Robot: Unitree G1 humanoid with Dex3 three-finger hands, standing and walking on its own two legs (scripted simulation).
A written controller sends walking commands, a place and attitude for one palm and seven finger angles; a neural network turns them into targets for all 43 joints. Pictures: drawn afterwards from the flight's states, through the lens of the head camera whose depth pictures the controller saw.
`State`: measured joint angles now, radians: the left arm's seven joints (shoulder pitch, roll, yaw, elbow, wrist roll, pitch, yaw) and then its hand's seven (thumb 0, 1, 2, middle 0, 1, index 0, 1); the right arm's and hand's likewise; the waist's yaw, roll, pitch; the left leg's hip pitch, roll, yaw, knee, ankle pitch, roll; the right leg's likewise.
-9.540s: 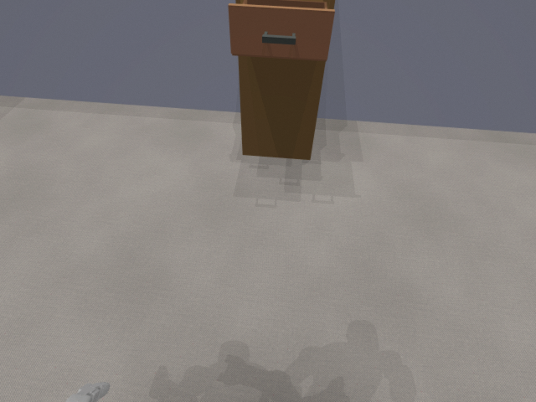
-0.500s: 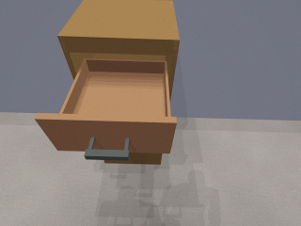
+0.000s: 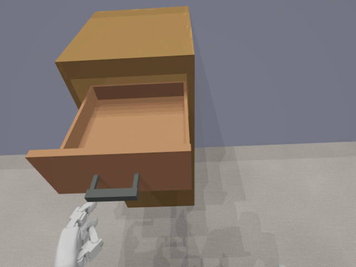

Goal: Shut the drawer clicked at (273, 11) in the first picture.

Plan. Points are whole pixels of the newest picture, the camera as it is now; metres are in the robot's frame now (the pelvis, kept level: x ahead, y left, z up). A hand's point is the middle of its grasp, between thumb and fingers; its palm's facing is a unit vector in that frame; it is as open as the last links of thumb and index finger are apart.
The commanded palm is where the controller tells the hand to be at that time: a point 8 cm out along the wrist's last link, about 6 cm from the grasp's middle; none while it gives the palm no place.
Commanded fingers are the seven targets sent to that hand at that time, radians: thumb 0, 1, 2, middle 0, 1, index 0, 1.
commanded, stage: raise the hand and make a fist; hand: left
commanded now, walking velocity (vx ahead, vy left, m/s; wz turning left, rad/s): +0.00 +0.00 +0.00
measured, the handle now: (114, 186) +0.29 +0.15 +0.05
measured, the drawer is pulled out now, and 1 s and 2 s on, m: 0.30 0.30 0.30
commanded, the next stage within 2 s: bring the fist close to the handle in 1.70 s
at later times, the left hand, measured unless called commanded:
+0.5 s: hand (126, 264) +0.14 +0.10 +0.03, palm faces -0.12 -0.99 -0.02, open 4.5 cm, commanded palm +0.10 +0.19 +0.04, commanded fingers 0.00 0.90 0.90 -0.92 -1.08 -0.92 -1.08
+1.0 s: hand (95, 263) +0.13 +0.13 +0.11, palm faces +0.02 -1.00 -0.04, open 3.1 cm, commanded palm +0.08 +0.18 +0.11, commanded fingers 0.00 0.90 0.90 -1.40 -1.60 -1.40 -1.60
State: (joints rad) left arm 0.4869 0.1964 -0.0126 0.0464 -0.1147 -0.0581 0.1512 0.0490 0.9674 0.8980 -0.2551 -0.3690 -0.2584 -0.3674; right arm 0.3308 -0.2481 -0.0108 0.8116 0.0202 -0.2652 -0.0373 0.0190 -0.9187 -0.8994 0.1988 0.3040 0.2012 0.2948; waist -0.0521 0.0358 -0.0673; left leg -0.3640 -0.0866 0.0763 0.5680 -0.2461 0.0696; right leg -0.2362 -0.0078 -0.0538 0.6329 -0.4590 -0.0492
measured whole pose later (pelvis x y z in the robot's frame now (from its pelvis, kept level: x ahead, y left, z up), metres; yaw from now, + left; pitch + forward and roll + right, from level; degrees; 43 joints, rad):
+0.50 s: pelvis -0.05 -0.05 -0.04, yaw +2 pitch +6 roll +0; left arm 0.47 0.22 0.05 -0.10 -0.27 -0.29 -0.31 0.02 0.90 0.90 -0.73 -0.88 -0.73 -0.88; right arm 0.20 -0.20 0.06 0.55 0.05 -0.17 -0.07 0.02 -0.90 -0.90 0.20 0.30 0.20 0.30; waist 0.01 0.04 -0.12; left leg -0.70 0.01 -0.01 0.95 -0.35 0.00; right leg -0.53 0.08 -0.15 0.95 -0.54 -0.09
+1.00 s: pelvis -0.03 -0.01 -0.02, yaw +0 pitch +3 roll -1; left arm 0.72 0.18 0.00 -0.46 -0.23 -0.29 -0.12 0.02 0.90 0.90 -1.23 -1.42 -1.23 -1.42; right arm 0.22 -0.24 -0.01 0.53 0.05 -0.27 -0.04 0.02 -0.91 -0.90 0.20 0.30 0.20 0.29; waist 0.02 0.06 -0.11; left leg -0.55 -0.01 0.04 0.81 -0.32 0.05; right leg -0.39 0.06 -0.09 0.80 -0.48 -0.07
